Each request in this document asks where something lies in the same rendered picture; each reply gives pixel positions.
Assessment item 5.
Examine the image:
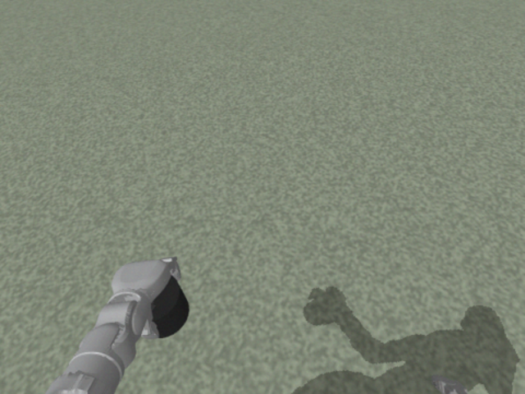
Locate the left robot arm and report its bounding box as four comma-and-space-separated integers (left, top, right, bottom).
45, 289, 151, 394

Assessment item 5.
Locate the left robot hand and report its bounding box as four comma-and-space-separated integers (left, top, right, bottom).
112, 257, 180, 339

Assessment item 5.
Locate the tin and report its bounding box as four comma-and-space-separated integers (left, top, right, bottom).
151, 276, 189, 338

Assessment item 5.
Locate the right robot hand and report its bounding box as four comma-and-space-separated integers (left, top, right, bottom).
431, 374, 468, 394

